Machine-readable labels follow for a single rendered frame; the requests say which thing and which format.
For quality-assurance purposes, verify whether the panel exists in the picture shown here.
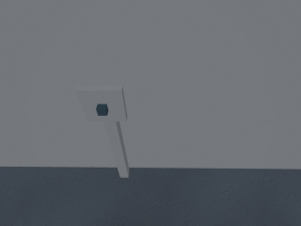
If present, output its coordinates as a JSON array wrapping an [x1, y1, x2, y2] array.
[[75, 86, 130, 178]]

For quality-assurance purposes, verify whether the button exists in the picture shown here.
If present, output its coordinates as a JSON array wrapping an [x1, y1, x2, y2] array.
[[96, 104, 109, 116]]

